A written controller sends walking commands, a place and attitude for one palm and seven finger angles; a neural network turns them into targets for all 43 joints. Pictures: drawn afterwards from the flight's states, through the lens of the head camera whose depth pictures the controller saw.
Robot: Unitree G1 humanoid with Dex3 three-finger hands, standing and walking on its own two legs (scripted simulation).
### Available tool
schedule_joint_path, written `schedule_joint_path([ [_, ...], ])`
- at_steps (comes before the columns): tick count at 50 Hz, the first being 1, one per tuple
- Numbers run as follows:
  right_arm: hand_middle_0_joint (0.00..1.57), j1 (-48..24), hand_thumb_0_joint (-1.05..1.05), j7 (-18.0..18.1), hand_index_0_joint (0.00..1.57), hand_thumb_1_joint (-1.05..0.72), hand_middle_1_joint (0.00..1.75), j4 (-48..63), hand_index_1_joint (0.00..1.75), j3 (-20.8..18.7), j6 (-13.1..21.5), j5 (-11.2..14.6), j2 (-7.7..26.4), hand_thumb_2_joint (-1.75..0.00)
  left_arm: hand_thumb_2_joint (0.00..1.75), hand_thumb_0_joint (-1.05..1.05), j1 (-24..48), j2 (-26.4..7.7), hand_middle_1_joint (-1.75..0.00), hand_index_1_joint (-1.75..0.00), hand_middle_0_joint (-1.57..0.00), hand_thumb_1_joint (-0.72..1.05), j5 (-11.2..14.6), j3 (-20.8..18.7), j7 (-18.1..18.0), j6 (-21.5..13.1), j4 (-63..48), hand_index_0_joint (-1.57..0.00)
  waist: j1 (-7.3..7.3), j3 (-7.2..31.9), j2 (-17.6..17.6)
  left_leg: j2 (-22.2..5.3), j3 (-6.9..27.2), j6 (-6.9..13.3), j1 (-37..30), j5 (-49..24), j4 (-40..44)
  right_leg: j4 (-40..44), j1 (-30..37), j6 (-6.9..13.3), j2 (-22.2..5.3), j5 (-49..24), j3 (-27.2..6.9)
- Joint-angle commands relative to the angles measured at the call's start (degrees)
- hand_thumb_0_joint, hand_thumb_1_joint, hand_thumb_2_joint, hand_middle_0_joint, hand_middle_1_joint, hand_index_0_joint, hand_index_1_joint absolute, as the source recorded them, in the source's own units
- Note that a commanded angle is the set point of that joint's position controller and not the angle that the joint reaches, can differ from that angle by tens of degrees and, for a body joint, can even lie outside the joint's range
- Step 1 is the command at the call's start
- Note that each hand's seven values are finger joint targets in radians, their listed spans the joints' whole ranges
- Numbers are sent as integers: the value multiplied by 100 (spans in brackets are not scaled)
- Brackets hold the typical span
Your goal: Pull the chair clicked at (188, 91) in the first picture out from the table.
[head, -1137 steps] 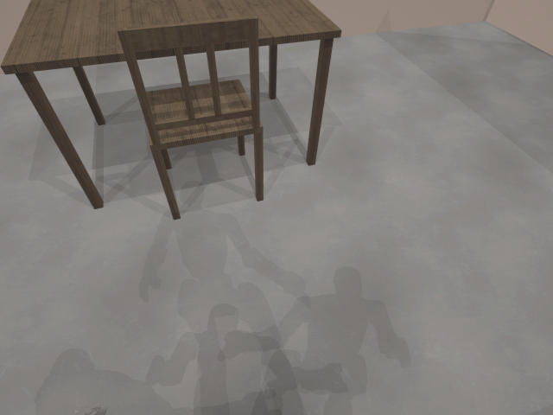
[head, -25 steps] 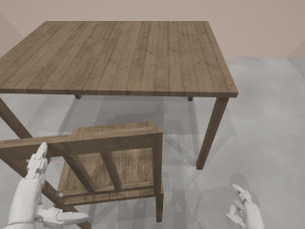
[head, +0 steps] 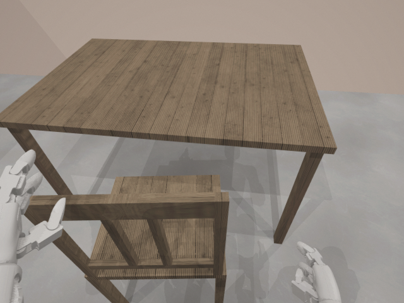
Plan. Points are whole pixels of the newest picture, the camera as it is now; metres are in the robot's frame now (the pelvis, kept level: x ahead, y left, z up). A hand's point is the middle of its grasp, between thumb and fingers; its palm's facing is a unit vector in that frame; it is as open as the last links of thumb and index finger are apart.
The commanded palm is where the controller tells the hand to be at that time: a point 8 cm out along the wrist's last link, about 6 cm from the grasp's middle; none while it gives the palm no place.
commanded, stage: draw the hand back to the body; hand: left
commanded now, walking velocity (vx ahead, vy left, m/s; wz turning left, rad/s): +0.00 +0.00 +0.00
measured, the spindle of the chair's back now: (122, 242) +0.26 +0.26 -0.12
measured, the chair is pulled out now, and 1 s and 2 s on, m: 0.19 0.19 0.19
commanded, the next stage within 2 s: step back with the hand held close in 0.38 s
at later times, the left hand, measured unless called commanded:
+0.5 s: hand (59, 212) +0.18 +0.25 +0.16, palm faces +0.43 -0.80 -0.41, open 7.4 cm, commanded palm +0.14 +0.29 +0.18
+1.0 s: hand (28, 240) +0.14 +0.27 +0.15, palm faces +0.39 -0.78 -0.48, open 7.4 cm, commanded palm +0.09 +0.31 +0.18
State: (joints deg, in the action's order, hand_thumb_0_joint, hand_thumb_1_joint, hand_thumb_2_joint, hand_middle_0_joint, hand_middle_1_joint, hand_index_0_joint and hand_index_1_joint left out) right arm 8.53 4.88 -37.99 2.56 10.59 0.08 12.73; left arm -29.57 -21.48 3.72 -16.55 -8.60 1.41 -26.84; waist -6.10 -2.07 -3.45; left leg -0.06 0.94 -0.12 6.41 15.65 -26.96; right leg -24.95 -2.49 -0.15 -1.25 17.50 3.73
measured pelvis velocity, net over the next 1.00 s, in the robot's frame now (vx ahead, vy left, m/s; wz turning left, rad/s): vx -0.06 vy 0.02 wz -0.03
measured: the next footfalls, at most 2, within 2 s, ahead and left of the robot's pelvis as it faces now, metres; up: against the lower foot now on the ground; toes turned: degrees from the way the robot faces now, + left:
right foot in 1.76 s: -0.14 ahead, -0.10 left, +0.00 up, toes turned -2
left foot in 1.94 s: -0.07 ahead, +0.13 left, +0.00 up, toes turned +1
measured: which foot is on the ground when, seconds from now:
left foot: down 0.00-1.00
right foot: down 0.00-1.00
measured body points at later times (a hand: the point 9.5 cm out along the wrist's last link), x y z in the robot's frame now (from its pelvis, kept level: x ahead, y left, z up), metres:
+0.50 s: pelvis -0.01 -0.01 +0.00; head -0.03 -0.03 +0.45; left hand +0.15 +0.29 +0.18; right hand +0.17 -0.24 -0.08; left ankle -0.01 +0.12 -0.74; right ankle -0.04 -0.12 -0.74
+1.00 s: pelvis -0.06 +0.02 +0.00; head -0.05 +0.00 +0.45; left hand +0.11 +0.31 +0.18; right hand +0.13 -0.22 -0.09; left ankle -0.01 +0.12 -0.74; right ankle -0.04 -0.12 -0.74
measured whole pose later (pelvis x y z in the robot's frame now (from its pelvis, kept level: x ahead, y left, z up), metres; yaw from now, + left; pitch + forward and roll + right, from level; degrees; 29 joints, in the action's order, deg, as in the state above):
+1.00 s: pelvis -0.06 +0.02 +0.00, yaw -2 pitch +0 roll -1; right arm 9.2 5.9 -33.5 0.9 2.7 0.9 12.8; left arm -31.5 -22.8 3.5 -21.7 -7.8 -5.6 -27.4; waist -2.0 -0.9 -3.0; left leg -0.2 -0.8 1.2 18.3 11.0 -29.6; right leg -28.0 -15.2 -1.1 -1.3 12.4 2.0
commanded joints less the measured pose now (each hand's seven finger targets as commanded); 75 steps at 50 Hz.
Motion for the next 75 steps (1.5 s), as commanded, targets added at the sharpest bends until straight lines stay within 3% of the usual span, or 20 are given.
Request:
schedule_joint_path([
  [1,20,-708,0,-27,20,-90,30,815,30,-294,204,10,599,-90,90,0,642,-766,-30,-30,-20,90,51,-915,-70,-522,-835,-20,214,332,314,-135,-78,78,-288,-1969,431,362,-233,90,48,-1797,-16],
  [4,20,-680,0,-148,20,-90,30,869,30,-368,-56,46,623,-90,90,0,262,-359,-30,-30,-20,90,106,-613,144,-460,-264,-20,216,173,496,-151,-171,98,-140,-1959,450,457,-230,65,5,-1968,-42],
  [8,20,-819,0,-119,20,-90,30,1018,30,-413,-185,36,634,-90,90,0,494,-930,-30,-30,-20,90,88,-1021,151,-565,-844,-20,147,550,153,-108,-212,124,-203,-1797,434,434,-48,89,-17,-1955,-125],
  [12,20,-804,0,-60,20,-90,30,1080,30,-402,-137,56,567,-90,90,0,505,-1115,-30,-30,-20,90,66,-1147,94,-663,-1423,-20,144,858,-99,-91,-268,136,-371,-1955,372,418,37,90,-32,-2158,-141],
  [18,20,-813,0,3,20,-90,30,961,30,-421,-93,75,597,-90,90,0,442,-953,-30,-30,-20,90,91,-1047,53,-668,-1013,-20,209,358,26,-94,-264,140,-231,-1579,418,568,-227,93,1,-1817,-133],
  [25,20,-820,0,13,20,-90,30,912,30,-448,-46,77,648,-90,90,0,873,-859,-30,-30,-20,90,72,-862,64,-769,-905,-20,247,380,126,-76,-229,167,-238,-1231,461,601,-340,70,-18,-1376,-156],
  [26,20,-689,0,5,20,-90,30,1079,30,-417,-159,159,686,-90,90,0,1588,-1789,-30,-30,-20,90,58,-1707,23,-975,-1238,-20,359,196,217,-261,-73,233,102,-1037,134,820,-760,21,-359,-1824,-563],
  [27,20,-671,0,31,20,-90,30,971,30,-394,-222,129,603,-90,90,0,1049,-1355,-30,-30,-20,90,36,-1366,78,-971,-770,-20,428,303,399,-247,-40,215,104,-1074,-26,749,-784,58,-531,-2069,-532],
  [30,20,-633,0,42,20,-90,30,1130,30,-398,-370,90,628,-90,90,0,229,-920,-30,-30,-20,90,12,-1022,141,-935,-691,-20,431,652,91,-315,-33,187,91,-1605,-55,487,-776,66,-554,-2269,-438],
  [37,20,-675,0,138,20,-90,30,1333,30,-439,-578,72,690,-90,90,0,-72,-1200,-30,-30,-20,90,20,-1281,36,-951,-1189,-20,427,1012,16,-575,234,210,365,-2148,244,96,-764,-2,-275,-1651,-316],
  [43,20,-646,0,180,20,-90,30,1358,30,-451,-507,76,723,-90,90,0,21,-1218,-30,-30,-20,90,26,-1288,-31,-1017,-1316,-20,453,1012,-358,-715,418,266,807,-1241,561,-152,-753,-6,-142,-1003,-325],
  [48,20,-587,0,164,20,-90,30,1364,30,-471,-420,84,773,-90,90,0,87,-1125,-30,-30,-20,90,-24,-1210,-72,-1045,-1281,-20,505,816,-160,-650,430,270,1356,7,582,-10,-786,35,-198,-689,-472],
  [52,20,-526,0,142,20,-90,30,1366,30,-477,-410,97,743,-90,90,0,104,-1116,-30,-30,-20,90,-38,-1174,-118,-1067,-1246,-20,544,633,353,-457,284,204,1365,585,113,489,-1385,147,-494,16,-721],
  [55,20,-479,0,156,20,-90,30,1333,30,-482,-376,89,748,-90,90,0,88,-1195,-30,-30,-20,90,-32,-1248,-177,-1121,-1372,-20,573,603,286,-440,333,180,1284,767,-33,562,-1736,223,-587,469,-731],
  [61,20,-544,0,180,20,-90,30,1425,30,-473,-253,73,813,-90,90,0,54,-1187,-30,-30,-20,90,-169,-1420,-214,-1274,-1461,-20,505,607,-780,-991,1096,486,2753,1952,1325,-828,-339,-44,146,-68,-295],
  [65,20,-479,0,136,20,-90,30,1398,30,-511,-174,64,808,-90,90,0,-20,-1124,-30,-30,-20,90,-180,-1401,-164,-1320,-1370,-20,509,588,-467,-855,813,470,2859,1805,933,-671,-343,-22,48,-290,-503],
  [67,20,-392,0,95,20,-90,30,1387,30,-539,-177,67,805,-90,90,0,36,-1109,-30,-30,-20,90,-193,-1376,-142,-1344,-1412,-20,533,478,-11,-669,611,400,2830,1830,459,-248,-693,63,-143,-4,-752],
  [70,20,-301,0,67,20,-90,30,1217,30,-548,-208,48,694,-90,90,0,122,-1245,-30,-30,-20,90,-95,-1358,-200,-1320,-1564,-20,581,667,779,-243,108,106,1544,732,-981,619,-2014,504,-971,52,-1419],
  [72,20,-286,0,55,20,-90,30,1107,30,-551,-271,43,631,-90,90,0,134,-1262,-30,-30,-20,90,-59,-1346,-260,-1272,-1540,-20,623,915,918,-150,-15,17,1092,210,-1505,566,-2257,693,-1328,-604,-1445],
  [75,20,-437,0,103,20,-90,30,1131,30,-572,-350,71,644,-90,90,0,41,-1335,-30,-30,-20,90,-46,-1466,-301,-1260,-1609,-20,620,971,577,-408,291,123,1023,-131,-784,110,-2240,422,-888,-595,-926],
])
